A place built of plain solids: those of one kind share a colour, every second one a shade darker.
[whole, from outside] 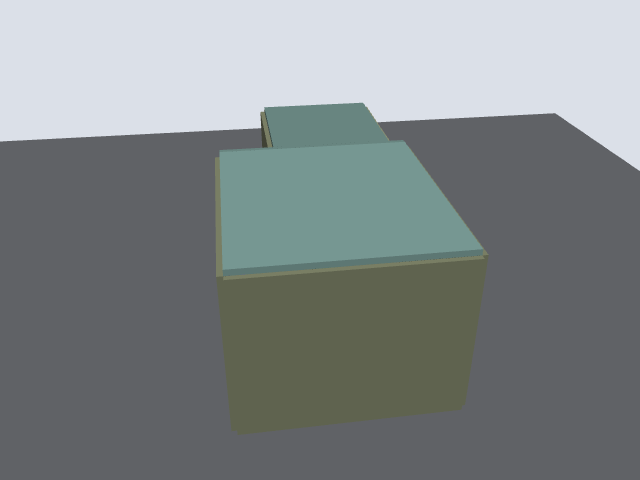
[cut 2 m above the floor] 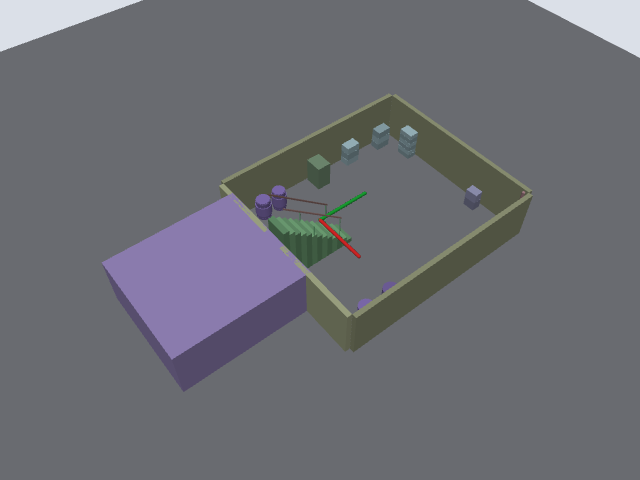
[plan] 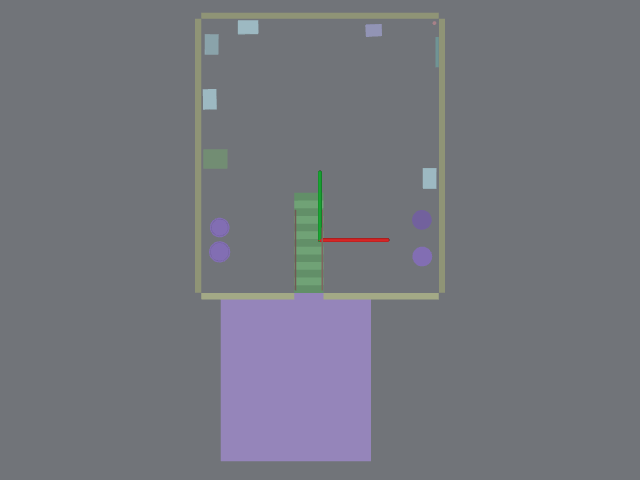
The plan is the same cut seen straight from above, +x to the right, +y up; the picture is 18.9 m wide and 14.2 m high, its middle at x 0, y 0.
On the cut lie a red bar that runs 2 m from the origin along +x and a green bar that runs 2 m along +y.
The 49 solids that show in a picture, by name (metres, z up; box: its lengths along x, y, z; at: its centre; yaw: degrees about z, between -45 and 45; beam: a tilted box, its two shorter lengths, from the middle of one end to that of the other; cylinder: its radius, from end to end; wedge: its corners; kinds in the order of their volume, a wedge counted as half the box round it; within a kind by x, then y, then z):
{
 "floor_1": {"box": [4.44, 4.98, 3.02], "at": [-0.71, -4.05, 1.21]},
 "wall_1": {"box": [0.18, 8.11, 5.65], "at": [-3.61, 2.49, 2.77]},
 "wall_2": {"box": [2.76, 0.2, 5.65], "at": [-2.14, -1.66, 2.77]},
 "wall_3": {"box": [7.03, 0.18, 5.65], "at": [0.0, 6.63, 2.77]},
 "wall_4": {"box": [0.18, 4.78, 2.88], "at": [1.6, -4.15, 4.16]},
 "wall_5": {"box": [3.41, 0.2, 5.65], "at": [1.81, -1.66, 2.77]},
 "wall_6": {"box": [0.18, 8.11, 5.65], "at": [3.61, 2.49, 2.77]},
 "roof_1": {"box": [4.44, 4.78, 0.2], "at": [-0.71, -4.15, 5.7]},
 "roof_2": {"box": [7.03, 0.2, 0.2], "at": [0.0, -1.66, 5.7]},
 "roof_3": {"box": [7.03, 8.11, 0.2], "at": [0.0, 2.49, 5.7]},
 "tread_1": {"wedge": [[-0.76, -1.57, -0.05], [-0.76, -1.57, 2.53], [-0.76, -1.34, -0.05], [-0.76, -1.34, 2.53], [0.1, -1.57, -0.05], [0.1, -1.57, 2.53], [0.1, -1.34, -0.05], [0.1, -1.34, 2.53]]},
 "tread_2": {"wedge": [[-0.76, -1.34, -0.05], [-0.76, -1.34, 2.34], [-0.76, -1.11, -0.05], [-0.76, -1.11, 2.33], [0.1, -1.34, -0.05], [0.1, -1.34, 2.34], [0.1, -1.11, -0.05], [0.1, -1.11, 2.34]]},
 "tread_3": {"wedge": [[-0.76, -1.11, -0.05], [-0.76, -1.11, 2.14], [-0.76, -0.88, -0.05], [-0.76, -0.88, 2.14], [0.1, -1.11, -0.05], [0.1, -1.11, 2.14], [0.1, -0.88, -0.05], [0.1, -0.88, 2.14]]},
 "tread_4": {"wedge": [[-0.76, -0.89, -0.05], [-0.76, -0.89, 1.94], [-0.76, -0.65, -0.05], [-0.76, -0.65, 1.94], [0.1, -0.88, -0.05], [0.1, -0.88, 1.94], [0.1, -0.65, -0.05], [0.1, -0.65, 1.94]]},
 "tread_5": {"wedge": [[-0.76, -0.66, -0.05], [-0.76, -0.66, 1.75], [-0.76, -0.43, -0.05], [-0.76, -0.43, 1.75], [0.1, -0.65, -0.05], [0.1, -0.65, 1.75], [0.1, -0.43, -0.05], [0.1, -0.43, 1.75]]},
 "tread_6": {"wedge": [[-0.76, -0.43, -0.05], [-0.76, -0.43, 1.56], [-0.76, -0.2, -0.05], [-0.76, -0.2, 1.56], [0.1, -0.43, -0.05], [0.1, -0.43, 1.56], [0.1, -0.2, -0.05], [0.1, -0.2, 1.56]]},
 "tread_7": {"wedge": [[-0.76, -0.2, -0.05], [-0.76, -0.2, 1.36], [-0.76, 0.03, -0.05], [-0.76, 0.03, 1.36], [0.1, -0.2, -0.05], [0.1, -0.2, 1.36], [0.1, 0.03, -0.05], [0.1, 0.03, 1.36]]},
 "tread_8": {"wedge": [[-0.76, 0.02, -0.05], [-0.76, 0.02, 1.17], [-0.76, 0.26, -0.05], [-0.76, 0.26, 1.17], [0.1, 0.02, -0.05], [0.1, 0.02, 1.17], [0.1, 0.26, -0.05], [0.1, 0.26, 1.17]]},
 "tread_9": {"wedge": [[-0.76, 0.25, -0.05], [-0.76, 0.25, 0.97], [-0.76, 0.48, -0.05], [-0.76, 0.48, 0.97], [0.1, 0.25, -0.05], [0.1, 0.25, 0.97], [0.1, 0.48, -0.05], [0.1, 0.48, 0.97]]},
 "tread_10": {"wedge": [[-0.76, 0.48, -0.05], [-0.76, 0.48, 0.78], [-0.76, 0.71, -0.05], [-0.76, 0.71, 0.78], [0.1, 0.48, -0.05], [0.1, 0.48, 0.78], [0.1, 0.71, -0.05], [0.1, 0.71, 0.78]]},
 "tread_11": {"wedge": [[-0.76, 0.71, -0.05], [-0.76, 0.71, 0.58], [-0.76, 0.94, -0.05], [-0.76, 0.94, 0.58], [0.1, 0.71, -0.05], [0.1, 0.71, 0.58], [0.1, 0.94, -0.05], [0.1, 0.94, 0.58]]},
 "tread_12": {"wedge": [[-0.76, 0.94, -0.05], [-0.76, 0.94, 0.39], [-0.76, 1.16, -0.05], [-0.76, 1.16, 0.39], [0.1, 0.93, -0.05], [0.1, 0.93, 0.39], [0.1, 1.17, -0.05], [0.1, 1.17, 0.39]]},
 "tread_13": {"wedge": [[-0.76, 1.16, -0.05], [-0.76, 1.16, 0.19], [-0.76, 1.4, -0.05], [-0.76, 1.4, 0.19], [0.1, 1.16, -0.05], [0.1, 1.16, 0.19], [0.1, 1.4, -0.05], [0.1, 1.4, 0.19]]},
 "crate_1": {"box": [0.4, 0.6, 0.35], "at": [-3.26, 4.16, 0.12], "yaw": 0.2},
 "crate_2": {"box": [0.4, 0.6, 0.3], "at": [-3.26, 4.16, 0.45], "yaw": 1.1},
 "crate_3": {"box": [0.4, 0.6, 0.3], "at": [-3.26, 4.16, 0.75], "yaw": 1.9},
 "crate_4": {"box": [0.4, 0.6, 0.35], "at": [-3.21, 5.78, 0.12], "yaw": -0.3},
 "crate_5": {"box": [0.4, 0.6, 0.3], "at": [-3.21, 5.79, 0.45], "yaw": -0.7},
 "crate_6": {"box": [0.4, 0.6, 0.3], "at": [-3.2, 5.79, 0.75], "yaw": 1.0},
 "crate_7": {"box": [0.6, 0.4, 0.2], "at": [-2.13, 6.29, 0.3], "yaw": 2.4},
 "crate_8": {"box": [0.6, 0.4, 0.2], "at": [-2.13, 6.29, 0.5]},
 "crate_9": {"box": [0.6, 0.4, 0.2], "at": [-2.13, 6.3, 0.7], "yaw": -1.4},
 "crate_10": {"box": [0.6, 0.4, 0.2], "at": [-2.13, 6.3, 0.9], "yaw": 0.5},
 "crate_11": {"box": [0.6, 0.4, 0.2], "at": [-2.13, 6.3, 1.1], "yaw": 0.2},
 "crate_12": {"box": [0.6, 0.4, 0.25], "at": [-2.12, 6.29, 0.07], "yaw": 0.8},
 "crate_13": {"box": [0.4, 0.6, 0.2], "at": [3.24, 1.82, 0.7], "yaw": -0.6},
 "plant_1": {"cylinder": 0.31, "from": [-2.97, -0.35, 0.22], "to": [-2.97, -0.35, 0.64]},
 "plant_2": {"cylinder": 0.28, "from": [-2.97, -0.35, 0.64], "to": [-2.97, -0.35, 0.84]},
 "plant_3": {"cylinder": 0.26, "from": [-2.97, -0.35, 0.84], "to": [-2.97, -0.35, 0.86]},
 "plant_4": {"cylinder": 0.29, "from": [-2.97, 0.37, 0.23], "to": [-2.97, 0.37, 0.66]},
 "plant_5": {"cylinder": 0.24, "from": [-2.97, 0.37, 0.87], "to": [-2.97, 0.37, 0.89]},
 "plant_6": {"cylinder": 0.28, "from": [3.01, 0.6, 0.0], "to": [3.01, 0.6, 0.88]},
 "plant_7": {"cylinder": 0.28, "from": [3.03, -0.49, 0.0], "to": [3.03, -0.49, 0.88]},
 "bin_1": {"box": [0.72, 0.58, 1.11], "at": [-3.1, 2.4, 0.51]},
 "guard_rail_1": {"wedge": [[-0.75, -1.49, 3.6], [-0.75, -1.49, 3.66], [-0.75, 0.9, 1.56], [-0.75, 0.9, 1.62], [-0.7, -1.49, 3.6], [-0.7, -1.49, 3.66], [-0.7, 0.9, 1.56], [-0.7, 0.9, 1.62]]},
 "guard_rail_2": {"wedge": [[0.05, -1.49, 3.61], [0.05, -1.49, 3.66], [0.05, 0.9, 1.56], [0.05, 0.9, 1.62], [0.09, -1.49, 3.61], [0.09, -1.49, 3.66], [0.09, 0.9, 1.56], [0.09, 0.9, 1.62]]},
 "carton_1": {"box": [0.48, 0.36, 0.39], "at": [1.59, 6.2, 0.59], "yaw": 3.3},
 "carton_2": {"box": [0.48, 0.36, 0.44], "at": [1.6, 6.21, 0.17], "yaw": 0.1},
 "radiator_1": {"box": [0.1, 0.9, 0.6], "at": [3.47, 5.56, 0.45]}
}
